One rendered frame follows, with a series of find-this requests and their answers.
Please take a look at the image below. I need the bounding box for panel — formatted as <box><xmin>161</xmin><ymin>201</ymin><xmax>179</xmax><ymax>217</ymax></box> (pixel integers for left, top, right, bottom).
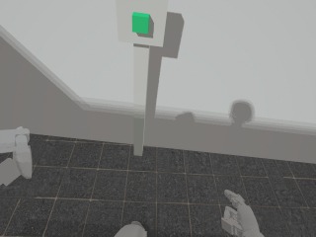
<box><xmin>116</xmin><ymin>0</ymin><xmax>169</xmax><ymax>156</ymax></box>

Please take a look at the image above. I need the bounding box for robot left shin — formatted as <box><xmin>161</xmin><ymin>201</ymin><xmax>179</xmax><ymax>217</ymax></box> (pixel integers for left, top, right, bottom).
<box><xmin>130</xmin><ymin>221</ymin><xmax>144</xmax><ymax>229</ymax></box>

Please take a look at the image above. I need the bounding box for robot left thigh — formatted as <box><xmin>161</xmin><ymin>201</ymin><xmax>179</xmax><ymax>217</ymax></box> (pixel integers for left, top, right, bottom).
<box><xmin>115</xmin><ymin>224</ymin><xmax>147</xmax><ymax>237</ymax></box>

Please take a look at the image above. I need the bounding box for robot right hand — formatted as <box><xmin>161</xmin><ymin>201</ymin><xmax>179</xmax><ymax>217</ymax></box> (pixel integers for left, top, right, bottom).
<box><xmin>221</xmin><ymin>190</ymin><xmax>260</xmax><ymax>237</ymax></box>

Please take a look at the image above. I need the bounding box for button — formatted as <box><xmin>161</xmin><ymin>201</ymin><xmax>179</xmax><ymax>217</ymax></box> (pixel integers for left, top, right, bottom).
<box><xmin>132</xmin><ymin>12</ymin><xmax>150</xmax><ymax>34</ymax></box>

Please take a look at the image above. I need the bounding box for robot left hand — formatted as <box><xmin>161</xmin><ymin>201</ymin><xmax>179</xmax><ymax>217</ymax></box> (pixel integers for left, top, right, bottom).
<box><xmin>0</xmin><ymin>126</ymin><xmax>33</xmax><ymax>187</ymax></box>

